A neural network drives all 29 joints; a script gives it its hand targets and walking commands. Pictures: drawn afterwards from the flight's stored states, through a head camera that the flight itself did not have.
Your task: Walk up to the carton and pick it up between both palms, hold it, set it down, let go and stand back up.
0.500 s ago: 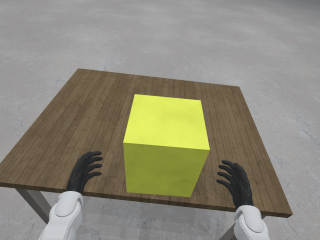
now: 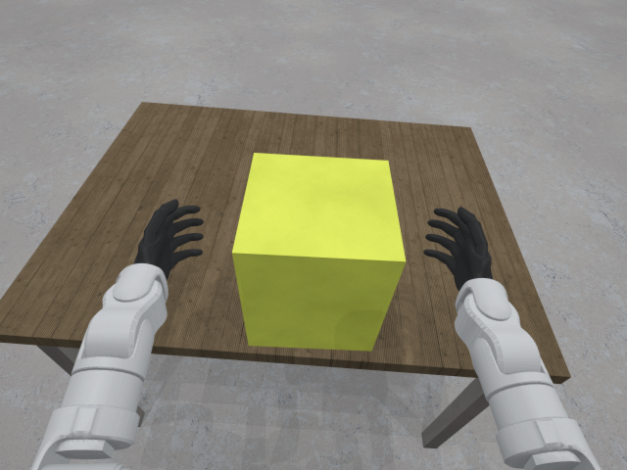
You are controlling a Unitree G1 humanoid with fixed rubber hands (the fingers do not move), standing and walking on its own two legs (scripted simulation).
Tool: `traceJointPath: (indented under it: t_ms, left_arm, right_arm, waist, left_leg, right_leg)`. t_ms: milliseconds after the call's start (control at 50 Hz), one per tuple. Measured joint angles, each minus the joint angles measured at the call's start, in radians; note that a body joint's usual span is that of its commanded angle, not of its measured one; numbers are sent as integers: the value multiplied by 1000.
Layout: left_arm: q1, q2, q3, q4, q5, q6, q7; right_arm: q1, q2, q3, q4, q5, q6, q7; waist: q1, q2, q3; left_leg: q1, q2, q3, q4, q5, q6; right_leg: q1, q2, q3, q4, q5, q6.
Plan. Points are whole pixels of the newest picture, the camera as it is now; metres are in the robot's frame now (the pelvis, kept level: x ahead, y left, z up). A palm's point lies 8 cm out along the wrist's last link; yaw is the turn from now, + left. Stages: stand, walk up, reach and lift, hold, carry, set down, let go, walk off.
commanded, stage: reach and lift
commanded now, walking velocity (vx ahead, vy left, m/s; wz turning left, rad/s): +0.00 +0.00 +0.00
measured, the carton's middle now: (315, 256) +0.44 +0.02 -0.01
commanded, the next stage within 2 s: none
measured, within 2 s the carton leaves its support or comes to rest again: neither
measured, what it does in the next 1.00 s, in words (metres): stands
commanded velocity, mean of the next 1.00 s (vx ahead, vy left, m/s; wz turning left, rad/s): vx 0.00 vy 0.00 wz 0.00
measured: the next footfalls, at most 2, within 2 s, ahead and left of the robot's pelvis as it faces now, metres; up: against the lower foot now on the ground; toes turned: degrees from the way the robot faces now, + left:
none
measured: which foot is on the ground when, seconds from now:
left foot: down 0.00-1.00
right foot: down 0.00-1.00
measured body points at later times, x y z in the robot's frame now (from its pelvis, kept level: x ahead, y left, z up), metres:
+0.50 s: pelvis -0.02 +0.02 +0.00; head +0.00 +0.03 +0.45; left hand +0.41 +0.23 +0.14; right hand +0.43 -0.17 +0.15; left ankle +0.01 +0.13 -0.75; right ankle -0.02 -0.11 -0.75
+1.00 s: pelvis -0.01 +0.01 +0.00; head +0.04 +0.02 +0.44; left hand +0.43 +0.23 +0.07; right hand +0.44 -0.17 +0.08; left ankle +0.01 +0.13 -0.75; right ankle -0.02 -0.11 -0.75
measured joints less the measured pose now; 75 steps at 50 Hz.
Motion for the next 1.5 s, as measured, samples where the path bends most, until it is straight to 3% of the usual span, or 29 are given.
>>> traceJointPath:
  t_ms: [140,420,580,700,880,960,1080,1200,1340,1500]
  left_arm:
    - [-145,1,37,127,20,4,-7]
    - [-393,25,-40,388,-14,-24,47]
    - [-533,66,-109,547,-84,-64,81]
    - [-629,87,-117,703,-103,-109,77]
    - [-580,52,-101,823,-68,-285,30]
    - [-508,28,-75,843,-42,-410,25]
    - [-500,28,-91,896,-79,-525,39]
    - [-566,11,-78,999,-72,-602,30]
    - [-603,4,-77,1087,-83,-663,30]
    - [-560,-54,-24,1003,-15,-704,42]
  right_arm:
    - [-152,-15,14,153,10,22,-11]
    - [-442,-57,-44,458,-10,60,49]
    - [-587,-89,-47,622,4,78,78]
    - [-667,-106,-3,717,41,69,76]
    - [-595,-87,35,768,51,-59,93]
    - [-508,-60,21,729,12,-150,103]
    - [-500,-32,20,737,-3,-233,110]
    - [-556,-31,44,825,14,-299,105]
    - [-581,-21,43,881,11,-352,99]
    - [-527,-4,-11,816,-43,-392,97]
  waist:
    - [3,5,-17]
    - [12,19,-93]
    - [8,22,-119]
    - [1,27,-131]
    - [2,29,-122]
    - [5,29,-140]
    - [16,32,-191]
    - [34,40,-225]
    - [24,40,-248]
    - [22,37,-249]
  left_leg:
    - [-18,-4,0,-3,12,7]
    - [-139,-12,-7,32,21,22]
    - [-193,-12,-11,48,23,23]
    - [-221,-6,-12,61,17,21]
    - [-230,-2,-14,52,16,16]
    - [-272,0,-12,47,24,15]
    - [-384,2,-5,50,39,15]
    - [-463,3,-1,63,46,18]
    - [-524,-3,-1,74,49,23]
    - [-555,-3,5,64,57,26]
  right_leg:
    - [-13,-4,0,-15,18,7]
    - [-116,-12,-6,-11,42,22]
    - [-170,-11,-10,6,43,23]
    - [-195,-5,-10,9,43,20]
    - [-199,-1,-11,-9,48,17]
    - [-244,0,-10,-11,54,16]
    - [-368,2,-2,11,64,17]
    - [-450,3,2,24,72,20]
    - [-516,-4,1,48,68,24]
    - [-544,-4,7,24,86,28]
